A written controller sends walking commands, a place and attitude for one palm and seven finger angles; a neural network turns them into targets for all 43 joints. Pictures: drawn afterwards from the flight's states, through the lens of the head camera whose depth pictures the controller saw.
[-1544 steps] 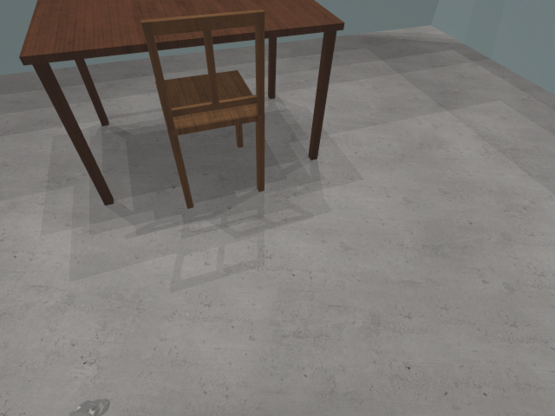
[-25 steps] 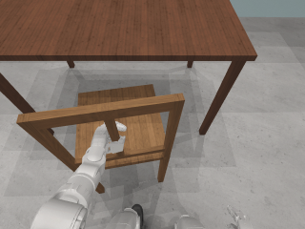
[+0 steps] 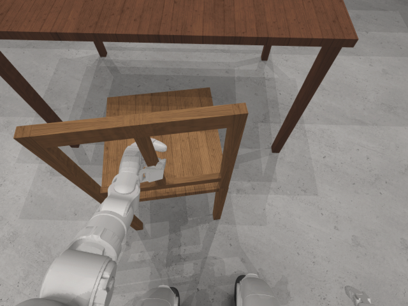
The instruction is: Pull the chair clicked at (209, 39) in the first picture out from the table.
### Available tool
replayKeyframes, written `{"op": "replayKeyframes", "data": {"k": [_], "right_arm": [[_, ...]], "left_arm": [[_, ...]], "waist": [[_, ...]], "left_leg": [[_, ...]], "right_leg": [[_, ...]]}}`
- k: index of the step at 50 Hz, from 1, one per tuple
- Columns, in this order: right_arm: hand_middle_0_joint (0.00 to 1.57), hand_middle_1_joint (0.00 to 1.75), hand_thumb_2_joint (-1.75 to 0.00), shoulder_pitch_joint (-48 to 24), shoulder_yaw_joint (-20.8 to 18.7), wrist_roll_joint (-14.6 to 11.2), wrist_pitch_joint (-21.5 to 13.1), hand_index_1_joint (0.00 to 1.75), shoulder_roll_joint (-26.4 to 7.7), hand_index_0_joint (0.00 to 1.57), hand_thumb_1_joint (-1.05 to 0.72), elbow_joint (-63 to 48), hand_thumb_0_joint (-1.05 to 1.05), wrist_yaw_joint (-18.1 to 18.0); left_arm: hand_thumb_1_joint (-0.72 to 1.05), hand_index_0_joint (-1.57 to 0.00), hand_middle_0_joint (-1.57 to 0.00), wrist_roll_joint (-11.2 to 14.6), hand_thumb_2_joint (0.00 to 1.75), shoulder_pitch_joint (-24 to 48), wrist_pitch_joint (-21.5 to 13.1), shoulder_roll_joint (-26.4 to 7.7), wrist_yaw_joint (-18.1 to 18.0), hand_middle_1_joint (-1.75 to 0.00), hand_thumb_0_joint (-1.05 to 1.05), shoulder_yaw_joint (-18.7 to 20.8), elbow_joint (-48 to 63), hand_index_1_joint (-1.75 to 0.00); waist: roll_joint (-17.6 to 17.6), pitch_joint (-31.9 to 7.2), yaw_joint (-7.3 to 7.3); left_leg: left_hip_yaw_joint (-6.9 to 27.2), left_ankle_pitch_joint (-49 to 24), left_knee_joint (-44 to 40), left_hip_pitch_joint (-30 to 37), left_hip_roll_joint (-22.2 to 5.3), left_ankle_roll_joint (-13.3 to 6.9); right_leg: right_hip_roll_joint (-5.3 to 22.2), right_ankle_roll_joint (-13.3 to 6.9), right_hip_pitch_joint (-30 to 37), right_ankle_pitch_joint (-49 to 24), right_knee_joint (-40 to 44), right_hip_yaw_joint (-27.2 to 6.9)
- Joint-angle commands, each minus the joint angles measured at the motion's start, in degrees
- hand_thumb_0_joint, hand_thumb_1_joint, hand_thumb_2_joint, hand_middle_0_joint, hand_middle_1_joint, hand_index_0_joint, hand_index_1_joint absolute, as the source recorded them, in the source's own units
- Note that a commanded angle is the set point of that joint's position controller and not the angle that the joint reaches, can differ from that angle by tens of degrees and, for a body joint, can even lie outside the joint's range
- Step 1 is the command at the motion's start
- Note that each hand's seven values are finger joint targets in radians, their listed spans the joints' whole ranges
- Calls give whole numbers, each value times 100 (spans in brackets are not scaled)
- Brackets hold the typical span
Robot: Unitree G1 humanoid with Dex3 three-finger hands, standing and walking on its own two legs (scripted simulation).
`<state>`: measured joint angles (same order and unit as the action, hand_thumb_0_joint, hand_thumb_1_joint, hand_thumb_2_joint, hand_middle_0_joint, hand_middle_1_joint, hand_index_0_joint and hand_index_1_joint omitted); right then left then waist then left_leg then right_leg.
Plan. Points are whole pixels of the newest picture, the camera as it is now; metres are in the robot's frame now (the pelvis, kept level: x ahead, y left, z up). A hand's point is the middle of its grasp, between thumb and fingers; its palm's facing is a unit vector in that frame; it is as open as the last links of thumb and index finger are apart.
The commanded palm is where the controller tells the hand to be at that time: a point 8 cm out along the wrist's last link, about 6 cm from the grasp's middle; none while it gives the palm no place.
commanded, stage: step backward, pulling the chair out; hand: left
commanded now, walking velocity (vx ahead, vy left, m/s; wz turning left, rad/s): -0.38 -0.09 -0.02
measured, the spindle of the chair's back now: (152, 162) +0.41 +0.13 -0.08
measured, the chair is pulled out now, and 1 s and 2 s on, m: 0.26 0.45 0.65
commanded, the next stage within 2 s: stop walking, hand still on the chair in 1.24 s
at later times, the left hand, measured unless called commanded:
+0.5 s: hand (152, 207) +0.30 +0.12 -0.06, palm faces -0.02 -0.98 -0.19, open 5.7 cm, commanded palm +0.30 +0.17 -0.06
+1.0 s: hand (135, 267) +0.18 +0.14 -0.06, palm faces -0.15 -0.98 -0.15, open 5.5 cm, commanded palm +0.19 +0.18 -0.06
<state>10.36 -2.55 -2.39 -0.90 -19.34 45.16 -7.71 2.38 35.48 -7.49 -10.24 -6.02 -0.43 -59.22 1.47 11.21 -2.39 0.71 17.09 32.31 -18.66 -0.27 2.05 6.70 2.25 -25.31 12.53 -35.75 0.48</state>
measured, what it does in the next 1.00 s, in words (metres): walks backwards: right foot, then left foot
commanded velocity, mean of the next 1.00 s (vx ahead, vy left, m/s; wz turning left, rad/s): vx -0.38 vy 0.00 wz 0.00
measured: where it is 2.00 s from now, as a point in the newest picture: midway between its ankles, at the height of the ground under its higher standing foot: outside the picture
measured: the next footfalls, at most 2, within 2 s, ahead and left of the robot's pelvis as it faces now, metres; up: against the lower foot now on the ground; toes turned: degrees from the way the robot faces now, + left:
right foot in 0.46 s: -0.03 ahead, -0.12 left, +0.00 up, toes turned -3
left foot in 0.82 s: -0.17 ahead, +0.20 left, +0.00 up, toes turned +4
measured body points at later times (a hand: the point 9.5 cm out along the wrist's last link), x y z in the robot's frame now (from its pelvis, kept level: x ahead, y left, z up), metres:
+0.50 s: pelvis -0.08 +0.00 +0.00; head +0.02 -0.02 +0.43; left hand +0.29 +0.17 -0.05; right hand +0.01 -0.25 -0.15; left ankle -0.02 +0.13 -0.73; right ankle -0.08 -0.11 -0.73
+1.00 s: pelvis -0.19 +0.06 +0.01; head -0.09 +0.06 +0.45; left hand +0.19 +0.19 -0.04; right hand -0.10 -0.19 -0.13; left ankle -0.21 +0.20 -0.73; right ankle -0.16 -0.06 -0.71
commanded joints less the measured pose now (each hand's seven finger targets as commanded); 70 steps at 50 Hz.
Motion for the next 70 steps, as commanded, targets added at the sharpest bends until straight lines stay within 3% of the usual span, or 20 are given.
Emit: {"op": "replayKeyframes", "data": {"k": [1,4,8,11,14,18,23,26,31,35,39,42,45,48,52,54,56,61,65,70], "right_arm": [[20,30,-90,568,-159,162,-91,30,-393,20,-90,-588,0,169],[20,30,-90,467,-156,76,-21,30,-335,20,-90,-812,0,205],[20,30,-90,177,-74,-15,28,30,-246,20,-90,-845,0,18],[20,30,-90,174,95,101,24,30,-296,20,-90,-654,0,-73],[20,30,-90,99,-3,101,154,30,-525,20,-90,-820,0,-108],[20,30,-90,33,63,170,62,30,-200,20,-90,-853,0,56],[20,30,-90,549,-64,127,-193,30,-266,20,-90,-396,0,167],[20,30,-90,391,-109,-44,-203,30,-299,20,-90,-459,0,36],[20,30,-90,-87,98,68,-198,30,-168,20,-90,-504,0,42],[20,30,-90,121,77,11,-68,30,-234,20,-90,-562,0,-48],[20,30,-90,337,35,9,109,30,-329,20,-90,-569,0,-166],[20,30,-90,558,-185,32,225,30,-468,20,-90,-777,0,-7],[20,30,-90,231,-69,318,198,30,-178,20,-90,-937,0,183],[20,30,-90,435,-127,225,149,30,-179,20,-90,-829,0,295],[20,30,-90,606,-70,150,-48,30,-139,20,-90,-527,0,315],[20,30,-90,612,-17,92,-91,30,-21,20,-90,-497,0,216],[20,30,-90,487,-167,-33,-193,30,-166,20,-90,-554,0,128],[20,30,-90,196,84,72,-157,30,-18,20,-90,-525,0,68],[20,30,-90,467,63,46,-172,30,-95,20,-90,-555,0,0],[20,30,-90,135,22,167,-56,30,-113,20,-90,-1102,0,148]], "left_arm": [[90,-50,-50,-126,90,1779,-541,-575,117,-145,0,70,1256,-145],[90,-50,-50,-121,90,1360,-561,-715,110,-145,0,226,1172,-145],[90,-50,-50,-53,90,1022,-401,-1160,94,-145,0,456,887,-145],[90,-50,-50,-79,90,1170,-270,-1127,33,-145,0,407,1013,-145],[90,-50,-50,-40,90,1383,-259,-750,57,-145,0,181,1257,-145],[90,-50,-50,-42,90,1752,-394,-485,117,-145,0,-9,1247,-145],[90,-50,-50,-111,90,1801,-679,-597,116,-145,0,68,851,-145],[90,-50,-50,-44,90,1648,-599,-1254,73,-145,0,384,616,-145],[90,-50,-50,-102,90,1538,-420,-1160,55,-145,0,410,753,-145],[90,-50,-50,-12,90,1400,-233,-892,19,-145,0,281,829,-145],[90,-50,-50,48,90,1491,-136,-531,60,-145,0,-80,1055,-145],[90,-50,-50,47,90,1615,-229,-28,189,-145,0,-352,1249,-145],[90,-50,-50,-112,90,2156,-447,150,242,-145,0,-444,1652,-145],[90,-50,-50,-103,90,1876,-544,11,170,-145,0,-201,1208,-145],[90,-50,-50,-160,90,1947,-762,-199,183,-145,0,-105,891,-145],[90,-50,-50,-158,90,1991,-869,-500,192,-145,0,0,699,-145],[90,-50,-50,-14,90,1312,-584,-757,166,-145,0,211,236,-145],[90,-50,-50,-68,90,1377,-549,-782,111,-145,0,367,394,-145],[90,-50,-50,39,90,1303,-524,-485,138,-145,0,84,486,-145],[90,-50,-50,37,90,1550,-467,14,301,-145,0,-299,1732,-145]], "waist": [[-1393,-3371,-58],[-766,-3278,-20],[744,-3254,150],[511,-2998,6],[-540,-3044,2],[-1572,-2505,121],[-902,-3115,54],[1368,-3285,68],[165,-3014,174],[936,-3218,161],[809,-3357,-55],[-610,-3283,-46],[-2166,-2818,-141],[-1263,-2583,-61],[-1041,-2730,-58],[132,-2894,-69],[1458,-2964,141],[313,-2892,111],[686,-2946,21],[-1940,-2368,114]], "left_leg": [[823,-6041,235,2364,-1275,-505],[427,-4407,529,1142,-1040,-203],[235,1430,1666,-486,-174,167],[220,711,278,-69,-301,83],[883,-2656,-602,508,-1069,-394],[1332,-2267,-916,25,-1688,-964],[831,-4215,530,1652,-1236,-598],[118,816,1888,-568,-83,105],[555,1193,2125,-786,-123,149],[197,1103,921,-450,-74,178],[-228,-1233,-1159,764,-361,103],[28,-4523,-714,2074,-1281,-328],[557,-5989,-614,2300,-1710,-666],[511,-6176,-136,2718,-1792,-752],[388,-5357,629,2328,-1523,-433],[-146,-1440,1411,374,-779,-11],[393,1583,2494,-366,-269,97],[93,956,1406,-18,-228,86],[-285,-362,-642,1009,-324,19],[1219,-2781,-1162,932,-1931,-1051]], "right_leg": [[-375,-210,650,-457,-148,106],[-74,-331,1736,-2751,425,-67],[1536,-1080,2329,-4173,983,-1138],[1114,-692,1875,-3162,787,-503],[-191,-45,1221,-1546,-321,214],[-497,-181,643,1484,-1505,88],[-328,-205,1078,-1152,1098,-131],[1270,-744,2838,-5789,917,-1424],[1485,-1015,2628,-4613,846,-1014],[1400,-886,3009,-4851,883,-824],[779,-434,2605,-4171,397,-193],[-284,-73,1176,-1695,-125,213],[-468,-209,-35,1110,-1298,164],[-541,-267,-78,976,-579,138],[-531,-340,1220,-994,1457,123],[574,-743,2816,-4611,1251,-820],[1427,-1215,2721,-5386,1068,-1263],[950,-958,2178,-3336,1053,-541],[535,-541,1710,-1767,973,-321],[-458,-175,867,1332,-779,20]]}}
